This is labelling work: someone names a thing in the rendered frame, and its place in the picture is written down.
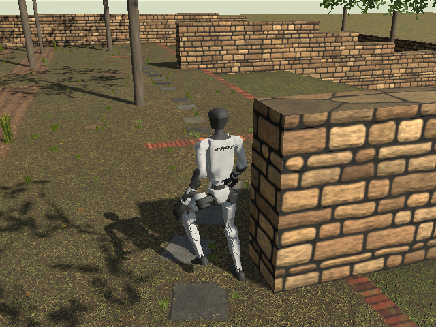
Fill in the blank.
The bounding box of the left robot shin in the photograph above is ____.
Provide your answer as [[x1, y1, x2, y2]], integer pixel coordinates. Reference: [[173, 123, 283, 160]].
[[182, 214, 204, 258]]

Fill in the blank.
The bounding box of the right robot upper arm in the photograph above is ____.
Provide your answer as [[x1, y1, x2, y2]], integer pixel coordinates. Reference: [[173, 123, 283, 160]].
[[231, 135, 248, 169]]

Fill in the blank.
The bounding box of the left robot forearm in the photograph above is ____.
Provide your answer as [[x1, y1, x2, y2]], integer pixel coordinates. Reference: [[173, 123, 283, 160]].
[[181, 168, 201, 205]]

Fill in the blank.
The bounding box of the robot right hand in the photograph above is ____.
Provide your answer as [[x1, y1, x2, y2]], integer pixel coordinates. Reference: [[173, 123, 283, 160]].
[[224, 173, 238, 188]]

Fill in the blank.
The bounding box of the left robot upper arm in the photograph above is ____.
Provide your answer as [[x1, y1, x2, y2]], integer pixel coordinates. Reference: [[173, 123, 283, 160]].
[[194, 138, 209, 179]]

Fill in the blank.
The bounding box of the right robot thigh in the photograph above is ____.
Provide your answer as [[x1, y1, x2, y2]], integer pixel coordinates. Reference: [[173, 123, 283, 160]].
[[221, 187, 239, 238]]

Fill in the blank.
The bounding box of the robot left hand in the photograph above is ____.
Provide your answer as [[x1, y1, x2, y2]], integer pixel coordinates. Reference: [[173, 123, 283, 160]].
[[173, 201, 190, 223]]

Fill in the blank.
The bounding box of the right robot forearm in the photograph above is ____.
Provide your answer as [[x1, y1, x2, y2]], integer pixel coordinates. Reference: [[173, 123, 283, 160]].
[[232, 166, 247, 179]]

